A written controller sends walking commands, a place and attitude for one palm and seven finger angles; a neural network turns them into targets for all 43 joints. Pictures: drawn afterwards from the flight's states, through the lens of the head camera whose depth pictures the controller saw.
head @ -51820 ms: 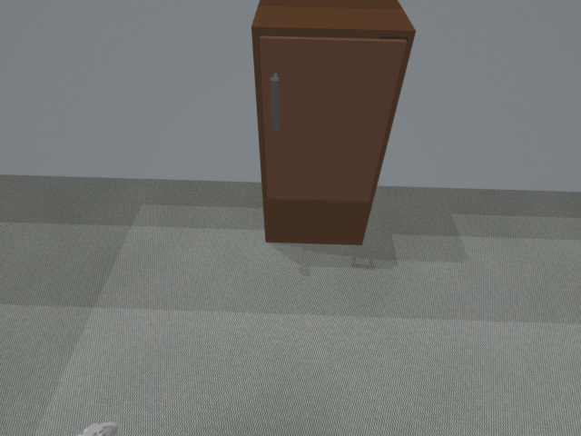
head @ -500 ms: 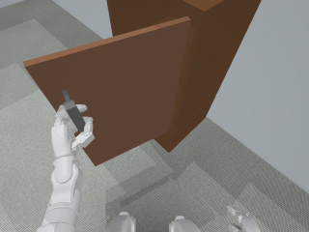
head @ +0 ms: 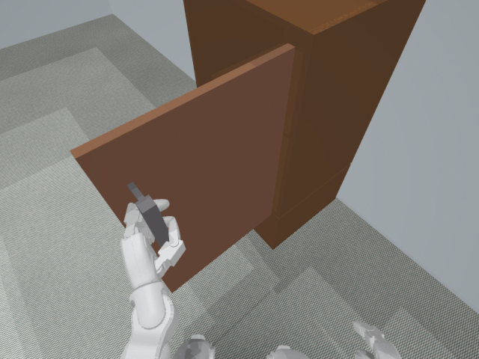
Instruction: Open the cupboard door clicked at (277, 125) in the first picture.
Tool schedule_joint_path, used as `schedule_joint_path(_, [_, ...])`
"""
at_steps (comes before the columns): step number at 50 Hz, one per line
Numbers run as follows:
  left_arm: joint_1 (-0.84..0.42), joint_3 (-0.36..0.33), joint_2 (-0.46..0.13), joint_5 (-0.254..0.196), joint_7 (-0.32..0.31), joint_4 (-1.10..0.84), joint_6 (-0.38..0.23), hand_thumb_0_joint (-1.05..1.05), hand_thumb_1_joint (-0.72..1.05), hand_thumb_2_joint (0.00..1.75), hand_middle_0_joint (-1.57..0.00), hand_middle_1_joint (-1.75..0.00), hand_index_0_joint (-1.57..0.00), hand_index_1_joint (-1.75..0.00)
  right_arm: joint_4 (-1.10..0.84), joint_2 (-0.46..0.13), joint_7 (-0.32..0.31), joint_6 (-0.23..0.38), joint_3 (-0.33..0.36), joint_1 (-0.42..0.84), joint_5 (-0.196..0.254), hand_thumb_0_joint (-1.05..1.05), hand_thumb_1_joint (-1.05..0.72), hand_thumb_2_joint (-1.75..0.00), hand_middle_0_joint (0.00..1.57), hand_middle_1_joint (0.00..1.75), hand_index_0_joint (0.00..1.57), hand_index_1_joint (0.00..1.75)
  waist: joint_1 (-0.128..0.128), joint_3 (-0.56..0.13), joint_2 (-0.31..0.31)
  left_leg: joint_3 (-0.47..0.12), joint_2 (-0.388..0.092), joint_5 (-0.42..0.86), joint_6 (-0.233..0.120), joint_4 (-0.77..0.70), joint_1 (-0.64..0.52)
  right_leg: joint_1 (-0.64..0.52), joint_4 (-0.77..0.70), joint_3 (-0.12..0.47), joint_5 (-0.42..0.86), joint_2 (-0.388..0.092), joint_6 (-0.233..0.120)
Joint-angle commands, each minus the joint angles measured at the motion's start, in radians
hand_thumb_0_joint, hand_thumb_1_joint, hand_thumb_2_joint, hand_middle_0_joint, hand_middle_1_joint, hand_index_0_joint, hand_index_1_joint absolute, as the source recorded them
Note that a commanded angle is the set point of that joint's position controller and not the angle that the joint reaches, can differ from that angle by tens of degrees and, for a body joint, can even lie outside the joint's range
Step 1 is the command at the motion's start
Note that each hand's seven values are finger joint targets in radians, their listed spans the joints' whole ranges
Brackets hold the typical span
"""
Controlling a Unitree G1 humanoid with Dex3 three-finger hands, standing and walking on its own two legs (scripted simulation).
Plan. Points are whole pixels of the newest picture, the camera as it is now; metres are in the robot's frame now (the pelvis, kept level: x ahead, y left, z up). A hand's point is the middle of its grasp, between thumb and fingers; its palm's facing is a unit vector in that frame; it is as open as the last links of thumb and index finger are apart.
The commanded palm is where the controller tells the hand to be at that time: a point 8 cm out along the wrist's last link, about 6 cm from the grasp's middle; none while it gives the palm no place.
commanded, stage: open thumb and fingers to let go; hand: left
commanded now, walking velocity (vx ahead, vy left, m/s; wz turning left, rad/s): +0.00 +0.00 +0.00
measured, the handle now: (152, 220) +0.34 +0.16 +0.03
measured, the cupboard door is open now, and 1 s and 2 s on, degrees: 91 91 93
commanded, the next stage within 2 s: slide the hand sideways off the handle in 0.82 s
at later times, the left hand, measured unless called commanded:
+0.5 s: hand (171, 235) +0.31 +0.13 +0.03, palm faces +0.38 -0.93 +0.00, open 12.2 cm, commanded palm +0.27 +0.17 +0.03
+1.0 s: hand (171, 249) +0.29 +0.12 +0.03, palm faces +0.25 -0.97 -0.05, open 15.3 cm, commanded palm +0.26 +0.16 +0.03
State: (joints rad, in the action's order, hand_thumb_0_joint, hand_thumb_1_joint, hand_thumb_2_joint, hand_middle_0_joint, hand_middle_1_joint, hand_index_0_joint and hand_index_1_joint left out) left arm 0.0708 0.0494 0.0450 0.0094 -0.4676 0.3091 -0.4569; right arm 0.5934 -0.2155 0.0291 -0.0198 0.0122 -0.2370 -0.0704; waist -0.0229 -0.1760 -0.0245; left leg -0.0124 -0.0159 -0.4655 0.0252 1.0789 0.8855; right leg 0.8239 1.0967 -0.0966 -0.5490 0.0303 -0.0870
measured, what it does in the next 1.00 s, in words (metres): stands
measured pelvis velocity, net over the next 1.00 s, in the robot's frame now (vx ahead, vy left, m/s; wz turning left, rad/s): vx -0.02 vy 0.04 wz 0.00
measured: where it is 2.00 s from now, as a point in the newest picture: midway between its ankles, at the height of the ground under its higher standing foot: outside the picture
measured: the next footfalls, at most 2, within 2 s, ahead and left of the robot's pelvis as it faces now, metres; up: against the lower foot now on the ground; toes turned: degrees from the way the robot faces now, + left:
none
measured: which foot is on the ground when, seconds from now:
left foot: down 0.00-1.00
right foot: down 0.00-1.00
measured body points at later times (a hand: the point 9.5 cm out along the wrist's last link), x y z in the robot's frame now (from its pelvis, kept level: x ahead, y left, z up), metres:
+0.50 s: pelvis +0.00 +0.02 +0.00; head +0.06 +0.01 +0.44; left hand +0.29 +0.17 +0.03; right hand +0.16 -0.21 -0.11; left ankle +0.03 +0.14 -0.66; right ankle -0.01 -0.06 -0.66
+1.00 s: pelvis -0.02 +0.04 -0.01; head +0.04 +0.04 +0.44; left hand +0.27 +0.17 +0.03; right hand +0.15 -0.18 -0.11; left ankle +0.03 +0.14 -0.66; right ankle -0.01 -0.06 -0.66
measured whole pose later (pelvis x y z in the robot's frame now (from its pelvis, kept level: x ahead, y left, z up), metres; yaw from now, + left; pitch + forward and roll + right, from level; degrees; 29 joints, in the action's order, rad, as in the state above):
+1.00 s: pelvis -0.02 +0.04 -0.01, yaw +0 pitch +15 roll -2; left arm 0.00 0.15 0.03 0.11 -0.45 0.35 -0.44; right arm 0.58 -0.18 0.02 -0.01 -0.02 -0.20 -0.07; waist -0.01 -0.17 -0.03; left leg -0.01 0.01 -0.47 -0.03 1.15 0.94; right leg 0.86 1.13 -0.10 -0.53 0.01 -0.04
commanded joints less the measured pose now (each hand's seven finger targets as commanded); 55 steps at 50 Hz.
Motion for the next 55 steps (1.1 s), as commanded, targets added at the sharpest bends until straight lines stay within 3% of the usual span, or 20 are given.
schedule_joint_path(1, [-0.29,-0.006,-0.08,0.058,-0.029,-0.183,-0.089,0.0,0.83,0.87,-0.4,-1.34,-0.4,-1.34,-0.117,-0.08,-0.012,0.049,0.032,0.062,-0.004,0.0,-0.9,-0.9,0.2,0.3,0.2,0.3,-0.033,-0.197,0.132,-0.015,0.031,0.122,-0.044,-0.037,-0.046,-0.175,-0.244,0.219,0.343,-0.089,0.107])
schedule_joint_path(4, [-0.291,-0.015,-0.086,0.07,-0.034,-0.15,-0.103,0.0,0.62,0.78,-0.38,-1.32,-0.38,-1.32,-0.111,-0.073,-0.022,0.048,0.031,0.074,-0.004,0.0,-0.9,-0.9,0.2,0.3,0.2,0.3,-0.028,-0.198,0.13,-0.014,0.033,0.108,-0.044,-0.026,-0.025,-0.177,-0.254,0.241,0.307,-0.097,0.104])
schedule_joint_path(7, [-0.298,-0.011,-0.064,0.046,-0.015,-0.134,-0.105,0.0,0.41,0.69,-0.36,-1.3,-0.36,-1.3,-0.108,-0.071,-0.029,0.049,0.031,0.083,-0.001,0.0,-0.9,-0.9,0.2,0.3,0.2,0.3,-0.017,-0.237,0.114,-0.008,0.035,0.119,-0.043,-0.029,-0.042,-0.2,-0.25,0.236,0.328,-0.098,0.104])
schedule_joint_path(8, [-0.312,-0.004,-0.054,0.031,-0.007,-0.15,-0.104,0.0,0.34,0.66,-0.36,-1.29,-0.36,-1.29,-0.109,-0.072,-0.03,0.05,0.031,0.088,0.002,0.0,-0.9,-0.9,0.2,0.3,0.2,0.3,-0.019,-0.255,0.089,-0.005,0.036,0.13,-0.044,-0.033,-0.059,-0.202,-0.246,0.226,0.342,-0.094,0.102])
schedule_joint_path(12, [-0.307,0.007,-0.035,0.005,0.01,-0.146,-0.089,0.0,0.06,0.54,-0.34,-1.26,-0.34,-1.26,-0.109,-0.079,-0.031,0.05,0.032,0.073,0.004,0.0,-0.9,-0.9,0.2,0.3,0.2,0.3,-0.017,-0.293,0.103,-0.008,0.032,0.174,-0.044,-0.044,-0.097,-0.212,-0.22,0.188,0.419,-0.079,0.102])
schedule_joint_path(16, [-0.27,0.005,-0.033,0.015,0.012,-0.125,-0.074,0.0,-0.22,0.42,-0.32,-1.23,-0.32,-1.23,-0.113,-0.083,-0.025,0.044,0.032,0.054,0.0,0.0,-0.9,-0.9,0.2,0.3,0.2,0.3,-0.009,-0.294,0.115,-0.011,0.029,0.218,-0.045,-0.058,-0.119,-0.209,-0.194,0.145,0.478,-0.065,0.095])
schedule_joint_path(20, [-0.249,0.043,0.001,0.034,0.001,-0.15,-0.076,0.0,-0.5,0.3,-0.3,-1.2,-0.3,-1.2,-0.126,-0.082,-0.015,0.042,0.034,0.054,-0.001,0.0,-0.9,-0.9,0.2,0.3,0.2,0.3,-0.006,-0.284,0.082,-0.011,0.028,0.251,-0.047,-0.069,-0.164,-0.171,-0.176,0.103,0.475,-0.046,0.08])
schedule_joint_path(22, [-0.218,0.036,0.0,0.036,-0.009,-0.161,-0.076,0.0,-0.5,0.3,-0.3,-1.2,-0.3,-1.2,-0.132,-0.081,-0.011,0.04,0.033,0.054,-0.001,0.0,-0.9,-0.9,0.2,0.3,0.2,0.3,0.004,-0.286,0.078,-0.013,0.027,0.261,-0.045,-0.074,-0.172,-0.17,-0.17,0.094,0.468,-0.04,0.074])
schedule_joint_path(25, [-0.233,0.077,0.032,0.055,-0.027,-0.174,-0.075,0.0,-0.5,0.3,-0.27,-1.05,-0.27,-1.05,-0.138,-0.08,-0.004,0.04,0.031,0.065,-0.002,0.0,-0.9,-0.9,0.2,0.3,0.2,0.3,-0.004,-0.26,0.063,-0.017,0.025,0.252,-0.046,-0.078,-0.18,-0.13,-0.164,0.077,0.41,-0.03,0.065])
schedule_joint_path(29, [-0.209,0.078,0.028,0.082,-0.052,-0.181,-0.07,0.0,-0.5,0.3,-0.24,-0.85,-0.24,-0.85,-0.148,-0.08,-0.002,0.041,0.031,0.066,-0.005,0.0,-0.9,-0.9,0.2,0.3,0.2,0.3,0.002,-0.254,0.074,-0.025,0.021,0.242,-0.045,-0.084,-0.18,-0.112,-0.158,0.066,0.36,-0.021,0.056])
schedule_joint_path(36, [-0.314,0.119,0.068,0.11,-0.086,-0.188,-0.056,0.0,-0.5,0.3,-0.18,-0.5,-0.18,-0.5,-0.145,-0.075,-0.004,0.044,0.025,0.089,-0.006,0.0,-0.9,-0.9,0.2,0.3,0.2,0.3,-0.007,-0.248,0.025,-0.039,0.017,0.183,-0.04,-0.098,-0.194,-0.055,-0.15,0.046,0.248,-0.016,0.048])
schedule_joint_path(39, [-0.318,0.107,0.06,0.119,-0.098,-0.165,-0.043,0.0,-0.5,0.3,-0.16,-0.35,-0.16,-0.35,-0.14,-0.076,-0.009,0.045,0.025,0.084,-0.009,0.0,-0.9,-0.9,0.2,0.3,0.2,0.3,-0.009,-0.257,0.053,-0.045,0.014,0.18,-0.039,-0.099,-0.192,-0.055,-0.15,0.043,0.238,-0.012,0.047])
schedule_joint_path(40, [-0.309,0.122,0.079,0.122,-0.099,-0.161,-0.039,0.0,-0.5,0.3,-0.15,-0.3,-0.15,-0.3,-0.141,-0.074,-0.007,0.045,0.025,0.092,-0.008,0.0,-0.9,-0.9,0.2,0.3,0.2,0.3,-0.005,-0.26,0.037,-0.044,0.015,0.178,-0.037,-0.103,-0.198,-0.053,-0.149,0.041,0.235,-0.013,0.047])
schedule_joint_path(46, [-0.377,0.128,0.09,0.115,-0.114,-0.153,-0.021,0.0,-0.5,0.3,-0.15,-0.3,-0.15,-0.3,-0.136,-0.074,-0.009,0.049,0.021,0.107,-0.004,0.0,-0.9,-0.9,0.2,0.3,0.2,0.3,-0.015,-0.233,0.052,-0.058,0.013,0.114,-0.034,-0.115,-0.186,-0.028,-0.152,0.035,0.172,-0.013,0.047])
schedule_joint_path(47, [-0.359,0.32,-0.006,0.223,0.078,-0.154,-0.047,0.0,-0.5,0.3,-0.15,-0.3,-0.15,-0.3,-0.121,-0.111,-0.007,0.045,0.021,0.036,0.0,0.0,-0.9,-0.9,0.2,0.3,0.2,0.3,-0.11,-0.198,0.074,-0.059,0.01,0.105,-0.049,-0.083,-0.199,0.018,-0.159,0.062,0.205,-0.023,0.052])
schedule_joint_path(48, [-0.41,0.242,-0.067,0.188,0.18,-0.19,-0.08,0.0,-0.5,0.3,-0.15,-0.3,-0.15,-0.3,-0.138,-0.101,-0.013,0.045,0.026,0.036,0.009,0.0,-0.9,-0.9,0.2,0.3,0.2,0.3,-0.077,-0.231,0.057,-0.059,0.014,0.108,-0.054,-0.074,-0.188,0.002,-0.156,0.066,0.214,-0.028,0.044])
schedule_joint_path(49, [-0.429,0.221,-0.11,0.172,0.244,-0.218,-0.1,0.0,-0.5,0.3,-0.15,-0.3,-0.15,-0.3,-0.143,-0.108,-0.021,0.044,0.026,0.034,0.011,0.0,-0.9,-0.9,0.2,0.3,0.2,0.3,-0.062,-0.28,0.026,-0.058,0.019,0.119,-0.055,-0.071,-0.201,-0.021,-0.144,0.077,0.228,-0.027,0.039])
schedule_joint_path(50, [-0.434,0.228,-0.114,0.154,0.295,-0.248,-0.113,0.0,-0.5,0.3,-0.15,-0.3,-0.15,-0.3,-0.151,-0.105,-0.025,0.048,0.026,0.042,0.017,0.0,-0.9,-0.9,0.2,0.3,0.2,0.3,-0.054,-0.303,-0.004,-0.058,0.022,0.124,-0.053,-0.072,-0.229,-0.016,-0.145,0.079,0.23,-0.027,0.039])
schedule_joint_path(52, [-0.402,0.263,-0.094,0.087,0.419,-0.23,-0.107,0.0,-0.5,0.3,-0.15,-0.3,-0.15,-0.3,-0.169,-0.11,-0.033,0.062,0.019,0.049,0.041,0.0,-0.9,-0.9,0.2,0.3,0.2,0.3,-0.071,-0.248,-0.005,-0.066,0.022,0.078,-0.053,-0.084,-0.24,0.012,-0.164,0.075,0.18,-0.024,0.041])
schedule_joint_path(55, [-0.377,0.228,-0.046,-0.095,0.517,-0.234,-0.052,0.0,-0.5,0.3,-0.15,-0.3,-0.15,-0.3,-0.193,-0.118,-0.046,0.081,0.006,0.069,0.076,0.0,-0.9,-0.9,0.2,0.3,0.2,0.3,-0.057,-0.2,-0.014,-0.081,0.021,-0.006,-0.047,-0.133,-0.255,0.005,-0.194,0.058,0.104,-0.015,0.043])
